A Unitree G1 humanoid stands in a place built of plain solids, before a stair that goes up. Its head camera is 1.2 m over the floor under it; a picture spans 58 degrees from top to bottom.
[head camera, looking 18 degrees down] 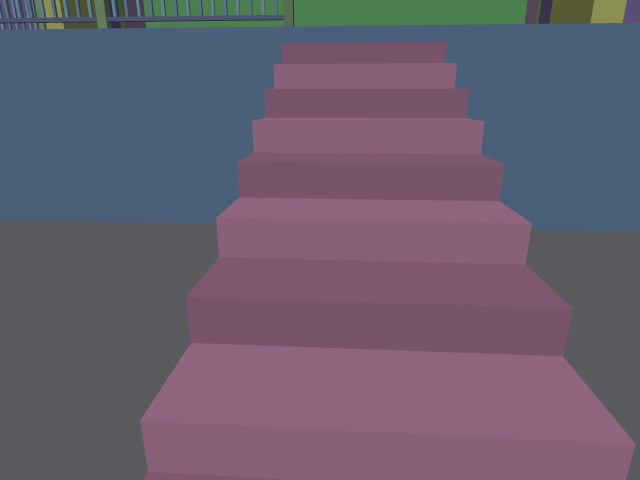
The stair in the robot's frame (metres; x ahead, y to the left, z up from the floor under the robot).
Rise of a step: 0.18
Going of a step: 0.40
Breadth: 1.31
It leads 4 degrees to the right of straight ahead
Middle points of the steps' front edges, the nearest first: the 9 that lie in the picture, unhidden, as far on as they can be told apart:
0.93 -0.16 0.36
1.33 -0.18 0.54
1.73 -0.21 0.72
2.14 -0.24 0.90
2.54 -0.26 1.08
2.94 -0.29 1.26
3.34 -0.32 1.45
3.74 -0.34 1.63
4.14 -0.37 1.81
